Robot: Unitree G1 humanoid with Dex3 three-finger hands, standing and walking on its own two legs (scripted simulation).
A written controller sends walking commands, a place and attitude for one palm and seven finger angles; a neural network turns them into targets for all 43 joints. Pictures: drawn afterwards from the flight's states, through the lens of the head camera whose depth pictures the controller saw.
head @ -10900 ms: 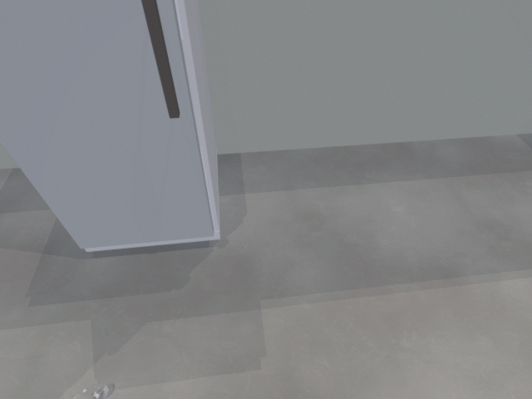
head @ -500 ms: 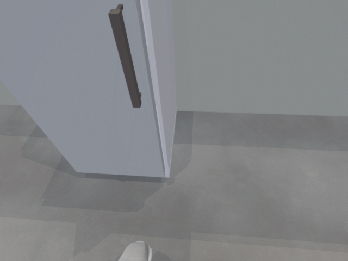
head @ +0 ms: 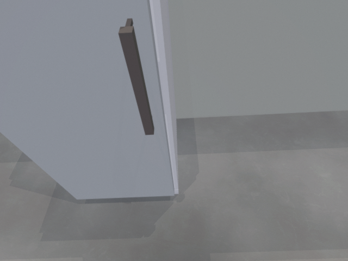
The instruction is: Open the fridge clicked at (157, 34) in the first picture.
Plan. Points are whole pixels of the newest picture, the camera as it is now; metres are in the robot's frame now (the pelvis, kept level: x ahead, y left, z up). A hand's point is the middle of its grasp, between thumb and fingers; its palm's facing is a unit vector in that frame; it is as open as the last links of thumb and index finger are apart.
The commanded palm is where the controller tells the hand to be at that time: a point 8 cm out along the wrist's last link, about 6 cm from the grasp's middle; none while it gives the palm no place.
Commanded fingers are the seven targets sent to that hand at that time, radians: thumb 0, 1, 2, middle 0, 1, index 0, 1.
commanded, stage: shuffle to correct the standing spot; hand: right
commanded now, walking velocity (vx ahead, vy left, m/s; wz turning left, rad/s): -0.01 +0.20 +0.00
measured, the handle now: (141, 86) +0.49 +0.10 +0.14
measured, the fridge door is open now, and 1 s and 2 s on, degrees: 0 0 0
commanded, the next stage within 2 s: come to a stop and stand still in 0.82 s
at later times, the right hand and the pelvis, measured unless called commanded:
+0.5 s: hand out of the picture +0.14 -0.07 -0.17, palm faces -0.07 +0.97 -0.24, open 7.4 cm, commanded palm none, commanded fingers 0.00 -0.90 -0.90 0.20 0.30 0.20 0.30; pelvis +0.06 +0.13 +0.00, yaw +2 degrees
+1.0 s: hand out of the picture +0.06 +0.01 -0.17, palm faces +0.04 +0.99 -0.17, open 7.3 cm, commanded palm none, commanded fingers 0.00 -0.90 -0.90 0.20 0.30 0.20 0.30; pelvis +0.00 +0.21 +0.02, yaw +2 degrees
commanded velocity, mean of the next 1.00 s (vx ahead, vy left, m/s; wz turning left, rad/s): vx -0.07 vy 0.15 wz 0.02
